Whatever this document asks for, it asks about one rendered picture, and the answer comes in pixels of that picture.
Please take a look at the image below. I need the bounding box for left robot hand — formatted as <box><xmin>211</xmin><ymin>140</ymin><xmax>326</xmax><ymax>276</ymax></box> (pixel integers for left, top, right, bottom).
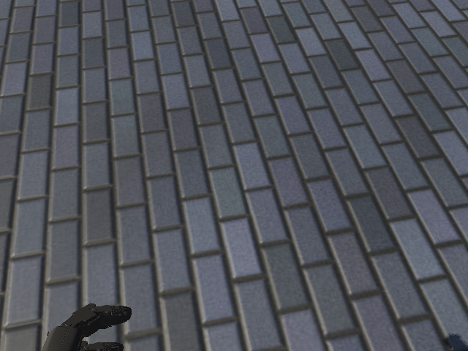
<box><xmin>42</xmin><ymin>303</ymin><xmax>132</xmax><ymax>351</ymax></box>

